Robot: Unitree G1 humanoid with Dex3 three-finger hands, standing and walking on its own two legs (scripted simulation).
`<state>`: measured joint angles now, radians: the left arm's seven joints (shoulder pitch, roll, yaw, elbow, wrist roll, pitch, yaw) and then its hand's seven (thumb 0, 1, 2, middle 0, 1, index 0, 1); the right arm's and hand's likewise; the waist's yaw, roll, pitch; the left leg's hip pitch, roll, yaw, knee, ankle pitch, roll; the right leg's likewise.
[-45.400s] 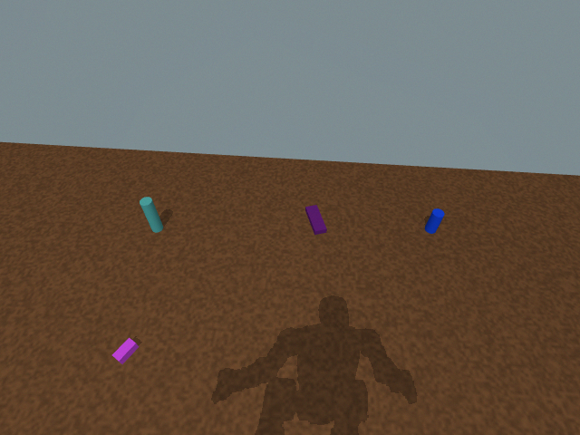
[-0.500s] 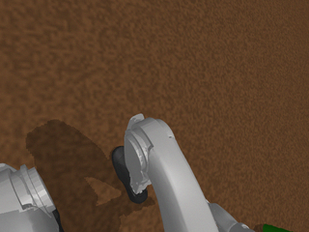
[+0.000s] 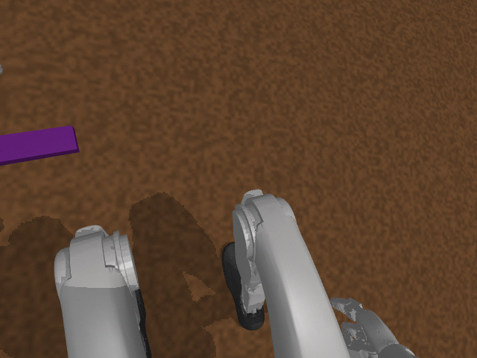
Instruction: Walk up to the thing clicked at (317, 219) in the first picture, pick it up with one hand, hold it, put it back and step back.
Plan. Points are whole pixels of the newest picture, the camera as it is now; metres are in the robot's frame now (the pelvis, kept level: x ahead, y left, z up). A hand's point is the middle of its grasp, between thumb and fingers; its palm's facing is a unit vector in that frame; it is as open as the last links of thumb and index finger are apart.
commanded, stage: withdraw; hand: left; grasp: from above
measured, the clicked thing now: (36, 145) +0.52 +0.30 -0.34
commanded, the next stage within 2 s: home in 0.28 s
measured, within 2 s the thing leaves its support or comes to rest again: neither
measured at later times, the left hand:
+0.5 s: hand out of the picture +0.52 +0.32 -0.16, palm faces -0.37 -0.04 -0.93, open 13.1 cm
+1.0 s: hand out of the picture +0.34 +0.29 +0.03, palm faces -0.22 -0.66 -0.72, open 7.6 cm
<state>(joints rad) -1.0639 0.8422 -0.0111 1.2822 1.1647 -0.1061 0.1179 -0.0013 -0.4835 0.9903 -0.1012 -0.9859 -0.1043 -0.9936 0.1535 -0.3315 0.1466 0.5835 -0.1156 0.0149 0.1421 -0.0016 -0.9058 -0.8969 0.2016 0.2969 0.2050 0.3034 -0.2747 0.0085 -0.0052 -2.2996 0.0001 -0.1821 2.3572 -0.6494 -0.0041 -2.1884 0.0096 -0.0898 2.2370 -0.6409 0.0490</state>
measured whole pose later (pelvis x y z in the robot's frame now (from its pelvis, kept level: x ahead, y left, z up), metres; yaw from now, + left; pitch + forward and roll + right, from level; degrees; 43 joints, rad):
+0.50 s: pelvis +0.00 +0.00 -0.02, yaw -1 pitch +34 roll -11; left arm -1.07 0.90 0.10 1.31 1.24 -0.13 0.26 0.00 -0.32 0.92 -0.21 -0.82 -0.21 -0.83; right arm 0.23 -0.30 0.17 0.60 -0.14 0.01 0.12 0.00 -0.90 -0.89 0.20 0.30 0.21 0.30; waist -0.32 0.00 0.02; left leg -2.38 0.00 -0.18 2.42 -0.65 0.00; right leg -2.27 0.01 -0.08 2.30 -0.64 0.06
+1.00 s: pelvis +0.01 +0.00 +0.14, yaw +6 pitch +32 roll -7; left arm -0.33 0.50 0.03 0.50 0.50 0.11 0.01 0.00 0.84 0.89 -0.21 -0.31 -0.22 -0.31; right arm 0.08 -0.28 -0.01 0.57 0.01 0.02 0.03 0.00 -0.91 -0.90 0.20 0.30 0.20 0.30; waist -0.07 0.04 -0.19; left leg -1.85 0.01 -0.10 1.92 -0.63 0.00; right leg -1.78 -0.02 -0.04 1.85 -0.63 0.05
